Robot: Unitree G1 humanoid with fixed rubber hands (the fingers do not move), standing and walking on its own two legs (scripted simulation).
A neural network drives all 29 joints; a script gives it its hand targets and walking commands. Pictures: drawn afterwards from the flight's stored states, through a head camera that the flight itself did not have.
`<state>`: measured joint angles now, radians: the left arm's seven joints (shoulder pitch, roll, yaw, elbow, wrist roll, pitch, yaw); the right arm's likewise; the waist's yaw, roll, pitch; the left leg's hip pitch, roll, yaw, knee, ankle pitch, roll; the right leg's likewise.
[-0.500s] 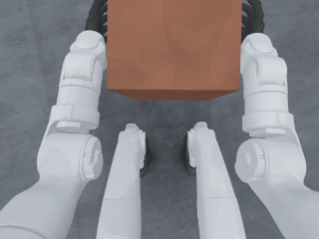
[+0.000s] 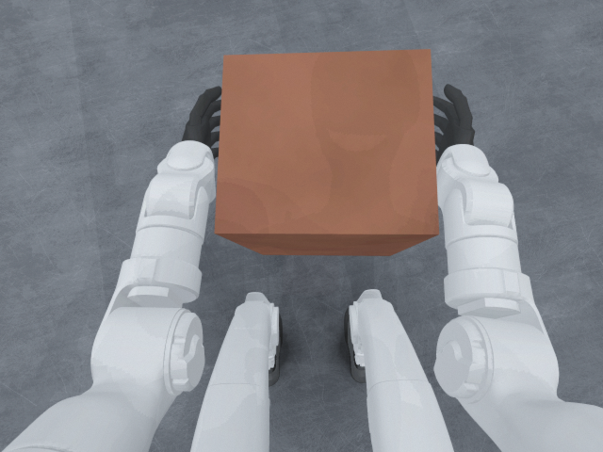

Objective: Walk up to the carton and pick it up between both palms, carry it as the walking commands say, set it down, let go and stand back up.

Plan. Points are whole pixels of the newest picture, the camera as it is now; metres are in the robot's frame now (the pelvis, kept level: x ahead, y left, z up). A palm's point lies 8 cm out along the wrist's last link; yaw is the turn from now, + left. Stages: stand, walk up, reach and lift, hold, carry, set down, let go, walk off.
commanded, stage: reach and lift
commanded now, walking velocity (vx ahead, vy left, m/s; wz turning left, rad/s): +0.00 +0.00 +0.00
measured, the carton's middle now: (325, 178) +0.43 -0.02 -0.09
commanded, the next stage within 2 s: none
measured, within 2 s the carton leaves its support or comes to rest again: neither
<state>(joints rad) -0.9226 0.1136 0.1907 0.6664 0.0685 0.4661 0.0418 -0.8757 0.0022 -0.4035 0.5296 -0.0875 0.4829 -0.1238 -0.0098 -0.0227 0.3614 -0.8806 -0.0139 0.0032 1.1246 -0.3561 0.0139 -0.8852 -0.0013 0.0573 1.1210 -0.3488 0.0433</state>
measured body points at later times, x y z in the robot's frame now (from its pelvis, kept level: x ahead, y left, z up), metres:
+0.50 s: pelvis +0.09 +0.00 +0.07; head +0.14 +0.02 +0.52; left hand +0.44 +0.16 +0.05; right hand +0.43 -0.16 +0.07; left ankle +0.12 +0.11 -0.64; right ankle +0.12 -0.14 -0.64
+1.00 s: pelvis +0.08 +0.00 +0.09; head +0.04 +0.01 +0.54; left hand +0.41 +0.15 +0.12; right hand +0.40 -0.17 +0.13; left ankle +0.12 +0.11 -0.64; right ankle +0.12 -0.14 -0.64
